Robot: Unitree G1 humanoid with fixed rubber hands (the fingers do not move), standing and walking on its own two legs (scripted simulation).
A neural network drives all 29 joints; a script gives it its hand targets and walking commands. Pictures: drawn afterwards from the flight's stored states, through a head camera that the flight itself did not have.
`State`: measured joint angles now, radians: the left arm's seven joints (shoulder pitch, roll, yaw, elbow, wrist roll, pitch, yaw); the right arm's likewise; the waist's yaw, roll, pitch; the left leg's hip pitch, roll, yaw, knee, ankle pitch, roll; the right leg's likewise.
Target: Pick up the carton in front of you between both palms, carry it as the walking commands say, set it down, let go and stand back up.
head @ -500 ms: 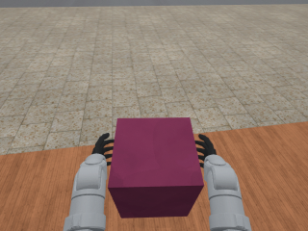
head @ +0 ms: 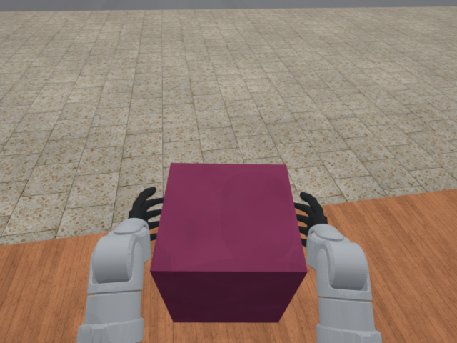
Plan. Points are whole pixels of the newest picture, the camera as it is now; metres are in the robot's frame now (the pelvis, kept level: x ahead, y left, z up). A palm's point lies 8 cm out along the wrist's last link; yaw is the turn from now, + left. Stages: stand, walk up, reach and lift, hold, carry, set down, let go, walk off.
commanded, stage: carry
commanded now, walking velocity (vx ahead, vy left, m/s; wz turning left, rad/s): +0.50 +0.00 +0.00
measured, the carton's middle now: (227, 247) +0.30 +0.01 +0.01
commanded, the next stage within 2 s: none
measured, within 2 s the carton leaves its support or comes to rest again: neither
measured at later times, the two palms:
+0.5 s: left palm (142, 143) +0.54 +0.21 +0.07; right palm (267, 145) +0.54 -0.09 +0.07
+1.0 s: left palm (170, 74) +0.92 +0.20 +0.07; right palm (257, 73) +0.95 -0.09 +0.07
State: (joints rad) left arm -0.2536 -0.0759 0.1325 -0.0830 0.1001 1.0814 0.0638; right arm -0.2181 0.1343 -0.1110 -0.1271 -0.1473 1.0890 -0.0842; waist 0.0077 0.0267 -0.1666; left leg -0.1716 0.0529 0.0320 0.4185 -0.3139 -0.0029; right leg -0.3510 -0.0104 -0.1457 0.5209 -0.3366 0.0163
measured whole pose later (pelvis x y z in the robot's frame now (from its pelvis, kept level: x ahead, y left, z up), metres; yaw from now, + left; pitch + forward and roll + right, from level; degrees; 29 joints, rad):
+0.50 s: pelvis +0.27 +0.06 -0.01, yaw +0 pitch +5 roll +0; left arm -0.19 -0.14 0.15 -0.32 0.11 1.25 0.10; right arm -0.18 0.14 -0.11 -0.31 -0.11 1.23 -0.08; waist 0.00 -0.02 -0.09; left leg -0.36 0.05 0.27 0.50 -0.23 0.08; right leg -0.45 -0.10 -0.08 1.14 -0.38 0.00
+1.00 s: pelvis +0.58 +0.02 -0.02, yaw +3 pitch +4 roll +1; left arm -0.61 -0.01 0.19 0.08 0.05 1.20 0.13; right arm -0.64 0.00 -0.18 0.09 -0.06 1.22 -0.11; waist 0.05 0.01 0.04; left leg -0.57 0.04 0.02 1.32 -0.37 0.06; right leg -0.42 0.01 -0.21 0.59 -0.25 -0.13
